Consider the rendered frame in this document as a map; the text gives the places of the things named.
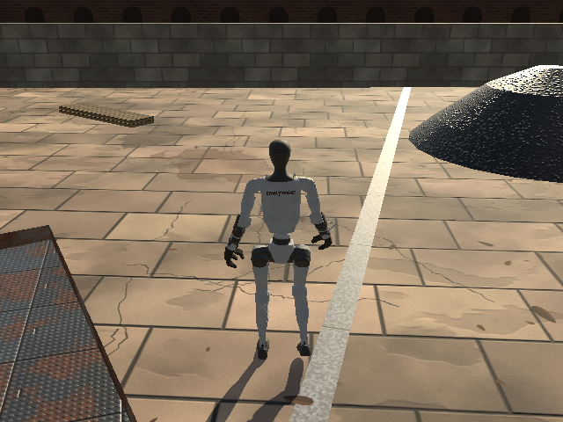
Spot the left robot shin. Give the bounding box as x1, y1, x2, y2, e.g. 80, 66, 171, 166
255, 291, 268, 347

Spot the robot left forearm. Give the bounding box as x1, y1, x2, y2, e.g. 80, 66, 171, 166
227, 214, 246, 251

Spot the left robot upper arm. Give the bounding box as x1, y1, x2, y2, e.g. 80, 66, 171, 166
238, 178, 262, 228

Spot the robot right forearm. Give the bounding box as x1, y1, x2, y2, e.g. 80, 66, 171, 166
314, 211, 331, 239

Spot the right robot upper arm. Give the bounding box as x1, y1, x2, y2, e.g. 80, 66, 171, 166
299, 177, 324, 224

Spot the right robot hand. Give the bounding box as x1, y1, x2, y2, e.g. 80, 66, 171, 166
311, 235, 332, 250

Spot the left robot foot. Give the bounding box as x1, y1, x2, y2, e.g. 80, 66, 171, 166
257, 337, 269, 360

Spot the left robot hand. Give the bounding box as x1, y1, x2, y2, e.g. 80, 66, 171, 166
224, 246, 245, 268

